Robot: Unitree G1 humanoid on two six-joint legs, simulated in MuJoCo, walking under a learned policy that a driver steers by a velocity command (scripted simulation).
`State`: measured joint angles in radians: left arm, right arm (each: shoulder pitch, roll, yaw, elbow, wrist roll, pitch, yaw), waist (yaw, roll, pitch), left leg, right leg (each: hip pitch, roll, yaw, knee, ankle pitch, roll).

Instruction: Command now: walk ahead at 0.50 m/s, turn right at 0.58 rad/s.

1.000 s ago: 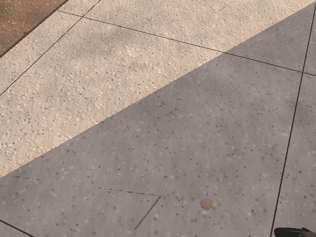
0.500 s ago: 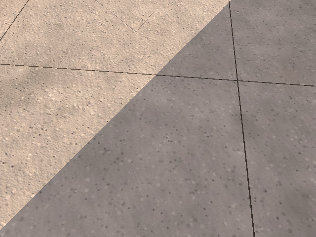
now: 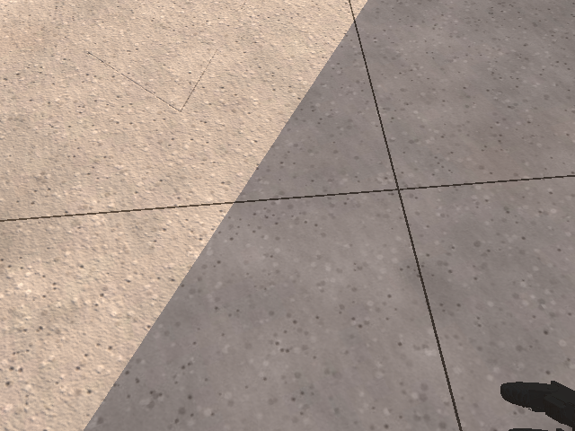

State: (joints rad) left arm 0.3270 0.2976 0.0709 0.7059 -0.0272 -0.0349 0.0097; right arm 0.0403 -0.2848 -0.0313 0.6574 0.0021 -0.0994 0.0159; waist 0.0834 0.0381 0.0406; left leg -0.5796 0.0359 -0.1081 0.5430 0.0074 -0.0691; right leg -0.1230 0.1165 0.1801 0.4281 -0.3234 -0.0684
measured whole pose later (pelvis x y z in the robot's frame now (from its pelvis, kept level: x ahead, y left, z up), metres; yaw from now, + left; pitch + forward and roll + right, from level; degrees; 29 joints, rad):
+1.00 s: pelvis +0.52 -0.04 +0.00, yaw +5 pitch +1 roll -2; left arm 0.33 0.27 0.06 0.83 0.00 -0.08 0.00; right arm 0.13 -0.27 -0.04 0.72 0.02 -0.03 0.04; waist 0.07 0.04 0.03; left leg -0.66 0.09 -0.02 0.68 0.03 0.02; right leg 0.08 0.04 -0.22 0.21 -0.31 -0.02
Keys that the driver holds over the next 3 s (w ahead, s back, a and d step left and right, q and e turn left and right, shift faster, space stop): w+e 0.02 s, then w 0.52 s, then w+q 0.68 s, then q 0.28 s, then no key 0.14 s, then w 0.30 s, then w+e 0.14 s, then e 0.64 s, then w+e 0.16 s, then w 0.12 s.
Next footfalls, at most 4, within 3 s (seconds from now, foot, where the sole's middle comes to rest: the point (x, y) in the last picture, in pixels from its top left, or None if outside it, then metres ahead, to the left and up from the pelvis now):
0.06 left None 0.22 0.14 -0.78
0.56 right None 0.44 -0.14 -0.78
1.12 left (300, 313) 0.74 0.09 -0.78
1.56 right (344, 230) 1.01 -0.01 -0.78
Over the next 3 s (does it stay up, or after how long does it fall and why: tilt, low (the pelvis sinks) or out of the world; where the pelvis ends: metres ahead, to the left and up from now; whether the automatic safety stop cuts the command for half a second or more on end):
stays up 1.14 0.14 0.01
